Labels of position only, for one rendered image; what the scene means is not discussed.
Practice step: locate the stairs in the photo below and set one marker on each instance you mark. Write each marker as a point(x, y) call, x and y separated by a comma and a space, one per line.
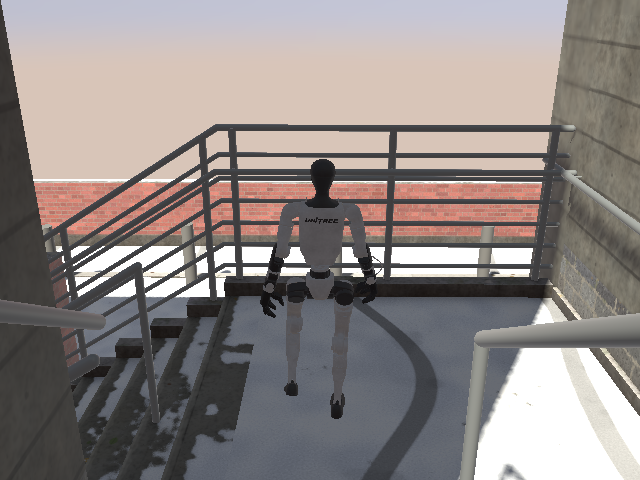
point(119, 439)

